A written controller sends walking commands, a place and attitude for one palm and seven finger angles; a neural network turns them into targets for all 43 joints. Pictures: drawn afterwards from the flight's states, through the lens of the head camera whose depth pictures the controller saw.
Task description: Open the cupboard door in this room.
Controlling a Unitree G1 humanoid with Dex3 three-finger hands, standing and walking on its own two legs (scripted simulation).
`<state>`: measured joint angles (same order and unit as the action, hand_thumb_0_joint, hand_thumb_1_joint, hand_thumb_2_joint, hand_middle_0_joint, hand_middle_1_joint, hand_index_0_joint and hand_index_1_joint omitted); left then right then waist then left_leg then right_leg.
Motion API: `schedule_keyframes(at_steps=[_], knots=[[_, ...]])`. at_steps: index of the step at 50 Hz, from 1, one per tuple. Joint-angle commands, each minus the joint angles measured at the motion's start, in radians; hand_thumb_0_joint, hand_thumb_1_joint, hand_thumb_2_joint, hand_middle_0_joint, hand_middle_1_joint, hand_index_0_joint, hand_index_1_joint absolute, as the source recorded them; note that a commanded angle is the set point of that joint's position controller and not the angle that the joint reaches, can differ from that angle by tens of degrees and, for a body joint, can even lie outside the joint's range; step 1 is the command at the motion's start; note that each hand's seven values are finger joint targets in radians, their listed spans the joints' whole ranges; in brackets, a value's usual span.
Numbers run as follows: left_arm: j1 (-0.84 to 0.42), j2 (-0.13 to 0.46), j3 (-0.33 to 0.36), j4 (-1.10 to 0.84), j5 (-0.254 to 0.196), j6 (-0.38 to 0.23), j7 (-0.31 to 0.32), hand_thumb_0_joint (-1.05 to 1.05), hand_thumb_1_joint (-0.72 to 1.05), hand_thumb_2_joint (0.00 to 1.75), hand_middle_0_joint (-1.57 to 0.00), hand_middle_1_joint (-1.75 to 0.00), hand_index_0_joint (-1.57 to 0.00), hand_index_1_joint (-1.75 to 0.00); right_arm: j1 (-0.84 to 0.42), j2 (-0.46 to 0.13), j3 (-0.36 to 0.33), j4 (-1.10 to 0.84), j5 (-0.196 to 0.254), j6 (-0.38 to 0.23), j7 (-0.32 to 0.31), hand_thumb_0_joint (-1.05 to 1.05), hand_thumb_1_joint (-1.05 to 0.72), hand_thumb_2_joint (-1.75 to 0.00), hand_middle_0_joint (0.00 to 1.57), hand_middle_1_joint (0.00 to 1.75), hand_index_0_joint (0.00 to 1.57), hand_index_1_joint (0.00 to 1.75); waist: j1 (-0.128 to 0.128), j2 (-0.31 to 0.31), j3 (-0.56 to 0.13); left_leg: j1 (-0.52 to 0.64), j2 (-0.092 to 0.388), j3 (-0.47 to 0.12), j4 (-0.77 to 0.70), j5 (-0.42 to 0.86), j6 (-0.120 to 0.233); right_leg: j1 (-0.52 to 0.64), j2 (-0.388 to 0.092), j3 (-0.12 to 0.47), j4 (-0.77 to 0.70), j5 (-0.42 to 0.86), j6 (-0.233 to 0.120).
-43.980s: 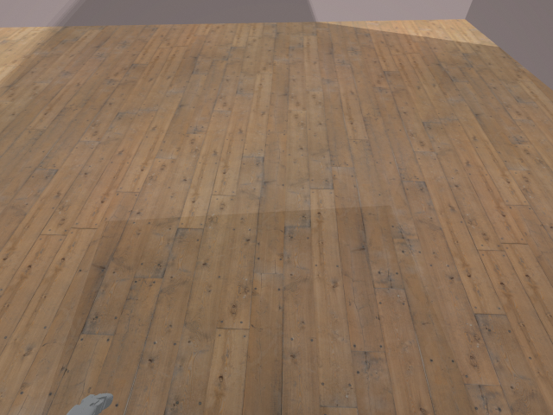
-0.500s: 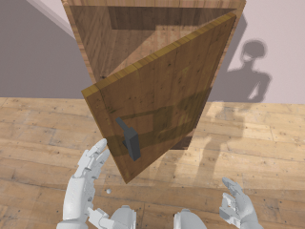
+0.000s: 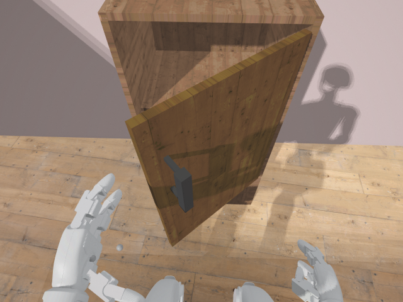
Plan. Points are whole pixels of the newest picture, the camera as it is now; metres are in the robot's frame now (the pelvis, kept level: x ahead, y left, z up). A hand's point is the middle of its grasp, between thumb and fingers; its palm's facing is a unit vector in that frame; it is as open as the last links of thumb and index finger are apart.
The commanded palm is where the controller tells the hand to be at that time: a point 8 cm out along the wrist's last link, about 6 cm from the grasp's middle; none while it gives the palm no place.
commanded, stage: draw the hand back to the body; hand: left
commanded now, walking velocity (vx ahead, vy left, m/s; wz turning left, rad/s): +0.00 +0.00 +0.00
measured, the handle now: (178, 184) +0.33 +0.07 +0.05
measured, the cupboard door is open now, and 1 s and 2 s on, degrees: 41 41 41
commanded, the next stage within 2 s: step back with the hand held close in 1.36 s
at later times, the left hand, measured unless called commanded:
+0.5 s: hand (51, 230) +0.20 +0.22 +0.14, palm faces +0.20 -0.92 -0.33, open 14.7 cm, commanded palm +0.17 +0.27 +0.18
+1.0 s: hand out of the picture +0.23 +0.27 +0.25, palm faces +0.44 -0.80 -0.40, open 8.9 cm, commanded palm +0.18 +0.31 +0.27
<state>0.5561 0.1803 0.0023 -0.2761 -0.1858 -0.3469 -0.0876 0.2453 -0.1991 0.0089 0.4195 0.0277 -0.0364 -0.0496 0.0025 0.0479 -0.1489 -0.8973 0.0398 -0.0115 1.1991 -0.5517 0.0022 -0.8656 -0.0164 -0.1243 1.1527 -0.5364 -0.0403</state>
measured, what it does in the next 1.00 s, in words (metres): rises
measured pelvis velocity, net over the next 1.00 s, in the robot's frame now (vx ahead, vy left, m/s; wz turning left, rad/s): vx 0.04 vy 0.02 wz -0.01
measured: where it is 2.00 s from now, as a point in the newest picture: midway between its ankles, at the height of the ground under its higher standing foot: outside the picture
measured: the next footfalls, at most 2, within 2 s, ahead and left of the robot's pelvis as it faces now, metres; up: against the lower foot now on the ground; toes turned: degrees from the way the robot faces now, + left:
none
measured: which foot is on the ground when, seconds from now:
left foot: down 0.00-1.00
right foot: down 0.00-1.00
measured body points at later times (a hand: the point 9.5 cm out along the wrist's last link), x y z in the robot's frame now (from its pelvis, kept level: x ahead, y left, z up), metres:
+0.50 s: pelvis +0.03 +0.02 +0.06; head +0.03 +0.01 +0.51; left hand +0.19 +0.27 +0.17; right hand +0.21 -0.20 -0.01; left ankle +0.02 +0.12 -0.65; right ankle +0.02 -0.10 -0.65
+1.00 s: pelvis +0.04 +0.02 +0.10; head +0.02 +0.00 +0.54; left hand +0.20 +0.31 +0.28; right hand +0.23 -0.20 +0.02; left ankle +0.02 +0.12 -0.65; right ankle +0.02 -0.10 -0.65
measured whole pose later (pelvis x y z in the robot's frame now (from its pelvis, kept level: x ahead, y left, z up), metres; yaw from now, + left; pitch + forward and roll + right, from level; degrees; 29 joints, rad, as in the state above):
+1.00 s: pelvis +0.04 +0.02 +0.10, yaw -1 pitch -4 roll -1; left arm 0.49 0.35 0.32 -0.45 -0.07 -0.03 0.12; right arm 0.20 -0.24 0.04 0.60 0.01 -0.10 -0.08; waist 0.07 0.06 0.00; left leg -0.11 0.00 0.04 0.46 -0.29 0.02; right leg -0.09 -0.01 -0.08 0.42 -0.26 0.00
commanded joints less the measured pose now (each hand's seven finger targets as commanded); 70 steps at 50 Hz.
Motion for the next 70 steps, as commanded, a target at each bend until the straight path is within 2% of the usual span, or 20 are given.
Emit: schedule_keyframes(at_steps=[1, 5, 7, 9, 14, 15, 16, 17, 20, 23, 29, 32, 36, 43, 49, 52, 60, 61, 66, 70], knots=[[0.049, 0.06, 0.041, -0.192, -0.016, -0.02, -0.012, 0.0, -0.5, 0.3, -0.15, -0.3, -0.15, -0.3, -0.055, -0.125, -0.046, -0.184, 0.003, -0.056, -0.016, 0.0, -0.9, -0.9, 0.2, 0.3, 0.2, 0.3, -0.016, -0.078, -0.12, 0.14, -0.054, -0.029, -0.248, 0.163, 0.021, 0.205, 0.035, 0.084, -0.285, 0.127, 0.023], [0.04, 0.1, 0.089, -0.237, -0.03, -0.01, -0.025, 0.0, -0.5, 0.3, -0.15, -0.3, -0.15, -0.3, -0.048, -0.128, -0.042, -0.189, 0.005, -0.067, -0.02, 0.0, -0.9, -0.9, 0.2, 0.3, 0.2, 0.3, -0.006, -0.052, -0.103, 0.188, -0.053, -0.029, -0.289, 0.164, 0.019, 0.23, 0.035, 0.075, -0.312, 0.125, 0.022], [0.04, 0.113, 0.104, -0.279, -0.038, -0.013, -0.027, 0.0, -0.5, 0.3, -0.15, -0.3, -0.15, -0.3, -0.053, -0.127, -0.036, -0.194, 0.007, -0.076, -0.02, 0.0, -0.9, -0.9, 0.2, 0.3, 0.2, 0.3, 0.007, 0.01, -0.106, 0.229, -0.054, -0.03, -0.317, 0.191, 0.018, 0.255, 0.037, 0.062, -0.311, 0.157, 0.015], [0.06, 0.115, 0.12, -0.286, -0.051, -0.007, -0.031, 0.0, -0.5, 0.3, -0.15, -0.3, -0.15, -0.3, -0.048, -0.123, -0.035, -0.19, 0.011, -0.082, -0.019, 0.0, -0.9, -0.9, 0.2, 0.3, 0.2, 0.3, 0.008, 0.003, -0.097, 0.253, -0.051, -0.032, -0.336, 0.206, 0.016, 0.268, 0.041, 0.053, -0.322, 0.182, 0.017], [0.047, 0.134, 0.14, -0.33, -0.069, 0.021, -0.054, 0.0, -0.32, 0.37, -0.16, -0.3, -0.16, -0.3, -0.046, -0.131, -0.029, -0.18, 0.02, -0.103, -0.019, 0.0, -0.9, -0.9, 0.2, 0.3, 0.2, 0.3, 0.004, 0.035, -0.087, 0.319, -0.043, -0.04, -0.378, 0.265, 0.013, 0.306, 0.045, 0.035, -0.341, 0.246, 0.017], [0.097, 0.302, 0.191, -0.357, 0.077, 0.116, 0.073, 0.0, -0.29, 0.39, -0.16, -0.3, -0.16, -0.3, -0.049, -0.131, -0.031, -0.18, 0.01, -0.08, -0.047, 0.0, -0.9, -0.9, 0.2, 0.3, 0.2, 0.3, 0.066, 0.042, -0.134, 0.35, -0.027, -0.024, -0.439, 0.295, 0.019, 0.374, 0.008, 0.1, -0.397, 0.267, 0.002], [0.125, 0.241, 0.175, -0.364, 0.093, 0.173, 0.132, 0.0, -0.26, 0.4, -0.16, -0.3, -0.16, -0.3, -0.053, -0.113, -0.021, -0.184, 0.005, -0.074, -0.056, 0.0, -0.9, -0.9, 0.2, 0.3, 0.2, 0.3, 0.044, 0.018, -0.086, 0.363, -0.032, -0.021, -0.456, 0.299, 0.021, 0.381, 0.007, 0.089, -0.425, 0.271, 0.007], [0.132, 0.191, 0.132, -0.374, 0.11, 0.212, 0.16, 0.0, -0.22, 0.42, -0.16, -0.3, -0.16, -0.3, -0.047, -0.11, -0.014, -0.173, 0.005, -0.067, -0.059, 0.0, -0.9, -0.9, 0.2, 0.3, 0.2, 0.3, 0.034, 0.046, -0.067, 0.391, -0.029, -0.018, -0.465, 0.335, 0.022, 0.395, 0.002, 0.081, -0.431, 0.299, 0.011], [0.093, 0.206, 0.14, -0.379, 0.134, 0.271, 0.209, 0.0, -0.12, 0.47, -0.16, -0.3, -0.16, -0.3, -0.059, -0.118, -0.005, -0.152, 0.002, -0.058, -0.065, 0.0, -0.9, -0.9, 0.2, 0.3, 0.2, 0.3, 0.023, -0.01, -0.024, 0.449, -0.018, -0.029, -0.509, 0.367, 0.022, 0.436, 0.005, 0.064, -0.479, 0.313, 0.017], [0.054, 0.236, 0.17, -0.387, 0.145, 0.291, 0.234, 0.0, -0.01, 0.51, -0.17, -0.3, -0.17, -0.3, -0.075, -0.122, 0.006, -0.131, -0.003, -0.069, -0.072, 0.0, -0.9, -0.9, 0.2, 0.3, 0.2, 0.3, 0.028, -0.015, -0.007, 0.514, -0.017, -0.029, -0.561, 0.396, 0.023, 0.494, 0.001, 0.061, -0.528, 0.335, 0.019], [-0.011, 0.249, 0.215, -0.375, 0.148, 0.299, 0.245, 0.0, 0.2, 0.6, -0.18, -0.3, -0.18, -0.3, -0.102, -0.125, 0.016, -0.082, -0.009, -0.103, -0.069, 0.0, -0.9, -0.9, 0.2, 0.3, 0.2, 0.3, 0.038, -0.011, 0.052, 0.618, -0.012, -0.034, -0.673, 0.427, 0.018, 0.589, 0.002, 0.056, -0.62, 0.353, 0.019], [-0.027, 0.266, 0.258, -0.371, 0.144, 0.294, 0.243, 0.0, 0.31, 0.64, -0.18, -0.3, -0.18, -0.3, -0.121, -0.124, 0.017, -0.056, -0.012, -0.113, -0.063, 0.0, -0.9, -0.9, 0.2, 0.3, 0.2, 0.3, 0.047, 0.029, 0.074, 0.656, -0.014, -0.027, -0.715, 0.467, 0.012, 0.647, 0.001, 0.057, -0.657, 0.386, 0.016], [-0.047, 0.294, 0.315, -0.366, 0.14, 0.282, 0.239, 0.0, 0.44, 0.7, -0.18, -0.3, -0.18, -0.3, -0.137, -0.13, 0.009, -0.028, -0.018, -0.124, -0.055, 0.0, -0.9, -0.9, 0.2, 0.3, 0.2, 0.3, 0.058, -0.011, 0.067, 0.711, -0.008, -0.021, -0.756, 0.535, 0.012, 0.711, 0.006, 0.058, -0.701, 0.444, 0.015], [-0.113, 0.322, 0.389, -0.404, 0.129, 0.263, 0.229, 0.0, 0.69, 0.81, -0.19, -0.3, -0.19, -0.3, -0.159, -0.132, -0.001, 0.0, -0.024, -0.121, -0.04, 0.0, -0.9, -0.9, 0.2, 0.3, 0.2, 0.3, 0.062, 0.03, 0.072, 0.769, -0.01, -0.004, -0.8, 0.606, 0.01, 0.778, 0.009, 0.069, -0.751, 0.516, 0.017], [-0.176, 0.364, 0.471, -0.386, 0.118, 0.245, 0.232, 0.0, 0.9, 0.9, -0.2, -0.3, -0.2, -0.3, -0.173, -0.13, -0.01, 0.026, -0.024, -0.115, -0.038, 0.0, -0.9, -0.9, 0.2, 0.3, 0.2, 0.3, 0.068, 0.032, 0.087, 0.791, -0.014, 0.008, -0.819, 0.584, 0.012, 0.794, 0.011, 0.076, -0.781, 0.528, 0.017], [-0.111, 0.293, 0.416, -0.294, 0.111, 0.252, 0.216, 0.0, 0.9, 0.9, -0.2, -0.3, -0.2, -0.3, -0.176, -0.134, -0.016, 0.031, -0.023, -0.105, -0.031, 0.0, -0.9, -0.9, 0.2, 0.3, 0.2, 0.3, 0.065, -0.025, 0.133, 0.783, -0.012, 0.014, -0.832, 0.568, 0.017, 0.787, 0.01, 0.074, -0.798, 0.523, 0.022], [-0.164, 0.352, 0.449, -0.378, 0.118, 0.226, 0.221, 0.0, 0.9, 0.9, -0.2, -0.3, -0.2, -0.3, -0.196, -0.128, -0.021, 0.032, -0.026, -0.108, -0.037, 0.0, -0.9, -0.9, 0.2, 0.3, 0.2, 0.3, 0.07, 0.032, 0.085, 0.814, -0.027, 0.023, -0.832, 0.522, 0.023, 0.806, 0.008, 0.093, -0.822, 0.507, 0.021], [-0.165, 0.366, 0.461, -0.365, 0.116, 0.227, 0.223, 0.0, 0.9, 0.9, -0.2, -0.3, -0.2, -0.3, -0.195, -0.13, -0.022, 0.039, -0.027, -0.111, -0.04, 0.0, -0.9, -0.9, 0.2, 0.3, 0.2, 0.3, 0.071, 0.008, 0.095, 0.811, -0.025, 0.02, -0.832, 0.515, 0.022, 0.805, 0.009, 0.093, -0.831, 0.501, 0.019], [-0.166, 0.352, 0.451, -0.357, 0.119, 0.219, 0.224, 0.0, 0.9, 0.9, -0.2, -0.3, -0.2, -0.3, -0.196, -0.127, -0.023, 0.051, -0.026, -0.127, -0.042, 0.0, -0.9, -0.9, 0.2, 0.3, 0.2, 0.3, 0.07, 0.033, 0.116, 0.817, -0.028, 0.022, -0.84, 0.509, 0.019, 0.797, 0.01, 0.094, -0.842, 0.492, 0.02], [-0.159, 0.331, 0.436, -0.33, 0.115, 0.216, 0.219, 0.0, 0.9, 0.9, -0.2, -0.3, -0.2, -0.3, -0.201, -0.125, -0.025, 0.056, -0.024, -0.127, -0.04, 0.0, -0.9, -0.9, 0.2, 0.3, 0.2, 0.3, 0.067, 0.003, 0.139, 0.819, -0.025, 0.027, -0.846, 0.477, 0.023, 0.775, 0.011, 0.098, -0.855, 0.452, 0.027]])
